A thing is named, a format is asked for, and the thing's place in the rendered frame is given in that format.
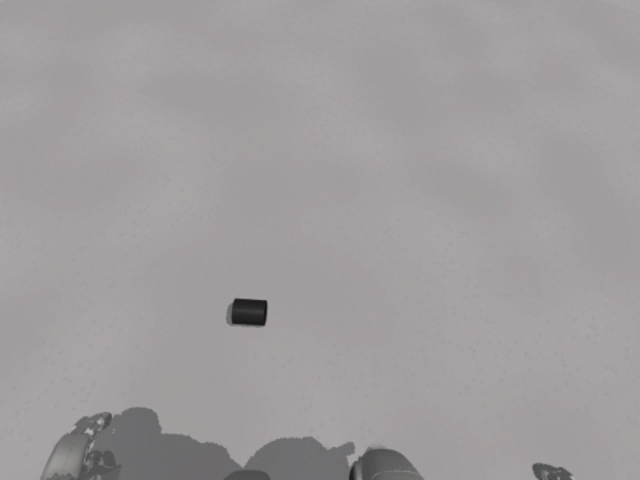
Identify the can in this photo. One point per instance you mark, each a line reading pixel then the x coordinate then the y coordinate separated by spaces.
pixel 249 312

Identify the right robot hand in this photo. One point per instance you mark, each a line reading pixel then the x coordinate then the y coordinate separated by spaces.
pixel 548 472

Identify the left robot hand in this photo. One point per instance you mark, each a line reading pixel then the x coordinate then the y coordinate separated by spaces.
pixel 70 455

